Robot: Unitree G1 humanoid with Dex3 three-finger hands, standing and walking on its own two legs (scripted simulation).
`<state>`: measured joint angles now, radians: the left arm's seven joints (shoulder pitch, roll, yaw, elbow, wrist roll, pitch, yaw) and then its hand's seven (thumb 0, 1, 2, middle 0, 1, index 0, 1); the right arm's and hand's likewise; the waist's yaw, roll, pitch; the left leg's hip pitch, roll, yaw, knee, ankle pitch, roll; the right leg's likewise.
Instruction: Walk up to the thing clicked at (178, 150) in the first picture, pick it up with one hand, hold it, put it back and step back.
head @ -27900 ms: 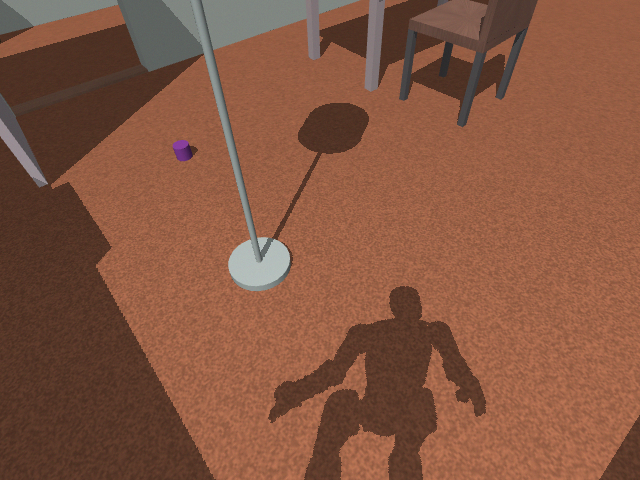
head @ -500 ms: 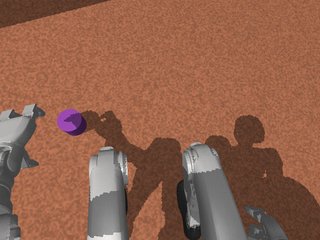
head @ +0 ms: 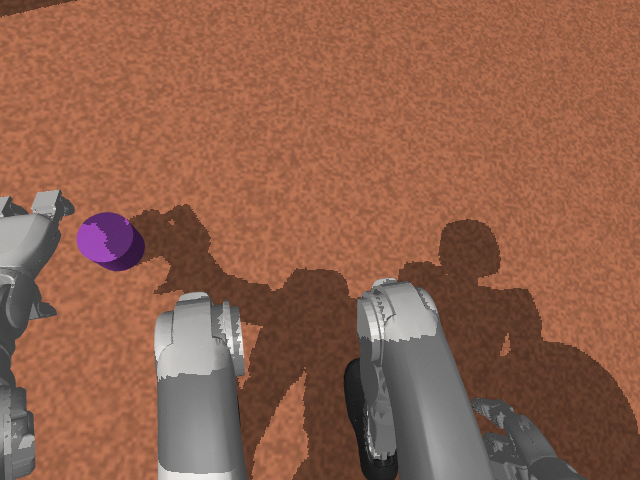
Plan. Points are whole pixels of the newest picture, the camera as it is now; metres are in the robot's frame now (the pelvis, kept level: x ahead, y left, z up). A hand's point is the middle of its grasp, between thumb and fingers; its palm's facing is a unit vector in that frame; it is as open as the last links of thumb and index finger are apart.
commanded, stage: rise first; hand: left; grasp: from above
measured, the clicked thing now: (113, 242) +0.44 +0.32 -0.30
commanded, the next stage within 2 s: approach in 0.46 s
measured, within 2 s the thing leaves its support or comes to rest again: neither
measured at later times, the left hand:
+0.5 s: hand (59, 259) +0.39 +0.35 -0.18, palm faces -0.45 -0.11 -0.89, open 14.1 cm
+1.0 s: hand (113, 211) +0.46 +0.29 -0.19, palm faces -0.36 -0.08 -0.93, open 14.1 cm
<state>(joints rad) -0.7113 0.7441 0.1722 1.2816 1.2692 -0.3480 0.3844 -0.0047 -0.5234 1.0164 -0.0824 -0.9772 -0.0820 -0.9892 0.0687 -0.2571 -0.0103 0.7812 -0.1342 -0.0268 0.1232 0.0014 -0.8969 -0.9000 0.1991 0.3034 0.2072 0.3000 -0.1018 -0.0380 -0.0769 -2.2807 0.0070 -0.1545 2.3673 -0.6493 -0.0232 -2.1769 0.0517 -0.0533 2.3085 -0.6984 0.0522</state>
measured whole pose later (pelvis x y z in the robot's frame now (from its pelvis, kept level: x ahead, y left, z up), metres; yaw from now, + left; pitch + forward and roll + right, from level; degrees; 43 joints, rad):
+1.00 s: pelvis +0.01 +0.00 -0.02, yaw -2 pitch +33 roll -8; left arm -0.93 0.71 0.14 1.46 1.30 -0.19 0.52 0.00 -0.53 1.00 -0.08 -1.04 -0.09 -1.04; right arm 0.09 -0.26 0.06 0.78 -0.16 -0.06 0.14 0.00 -0.90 -0.90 0.20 0.30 0.21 0.30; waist -0.23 -0.04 -0.06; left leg -2.35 0.01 -0.17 2.43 -0.67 -0.03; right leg -2.25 0.07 -0.06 2.36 -0.70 0.05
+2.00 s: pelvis +0.01 +0.00 -0.04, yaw -5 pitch +29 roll -11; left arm -0.87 0.88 0.20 1.61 1.24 -0.26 0.53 0.00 -0.50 0.98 -0.07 -1.00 -0.08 -1.00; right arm 0.08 -0.26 0.18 0.77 -0.25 -0.12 0.20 0.00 -0.89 -0.90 0.20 0.30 0.21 0.30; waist -0.27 -0.08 0.07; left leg -2.36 0.01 -0.24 2.54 -0.70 -0.03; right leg -2.25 0.09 -0.11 2.42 -0.71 0.07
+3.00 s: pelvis +0.01 +0.01 -0.04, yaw -7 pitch +25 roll -14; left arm -0.91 0.98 0.15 1.73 1.28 -0.31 0.65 0.00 -0.42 0.93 -0.11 -1.03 -0.15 -1.02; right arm 0.04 -0.31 0.27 0.75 -0.30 -0.22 0.26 0.00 -0.89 -0.90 0.20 0.30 0.21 0.30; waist -0.30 -0.14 0.13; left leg -2.34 0.01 -0.28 2.58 -0.71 -0.02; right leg -2.20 0.10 -0.15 2.42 -0.70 0.07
